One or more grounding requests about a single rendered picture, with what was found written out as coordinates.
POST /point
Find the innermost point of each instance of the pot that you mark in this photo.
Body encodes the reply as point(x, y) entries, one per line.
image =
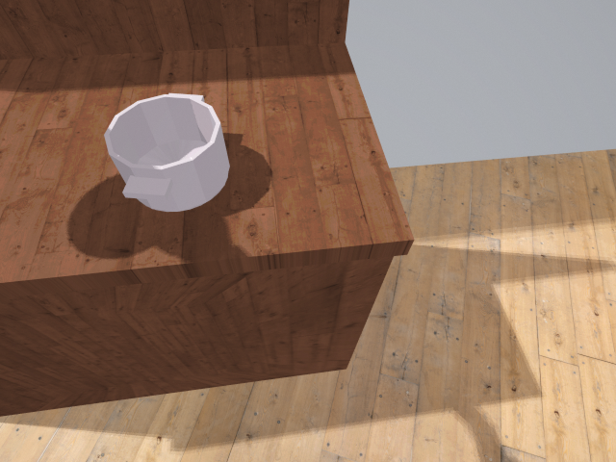
point(170, 151)

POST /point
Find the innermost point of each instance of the table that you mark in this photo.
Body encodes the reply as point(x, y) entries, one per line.
point(103, 298)

